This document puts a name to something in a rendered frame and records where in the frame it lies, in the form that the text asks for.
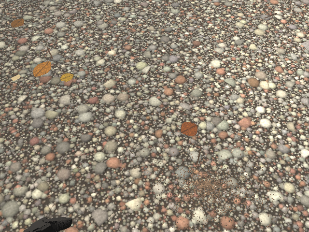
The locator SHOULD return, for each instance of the robot left hand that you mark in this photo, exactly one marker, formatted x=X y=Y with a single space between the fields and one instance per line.
x=54 y=224

